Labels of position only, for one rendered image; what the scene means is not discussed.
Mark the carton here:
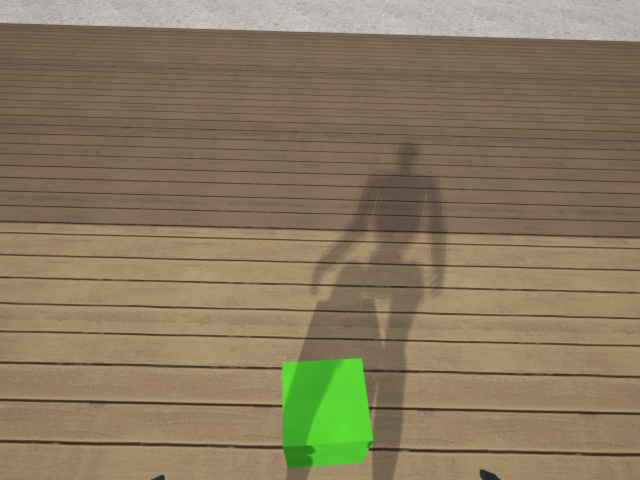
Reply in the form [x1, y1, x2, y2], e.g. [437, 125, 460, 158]
[282, 358, 373, 468]

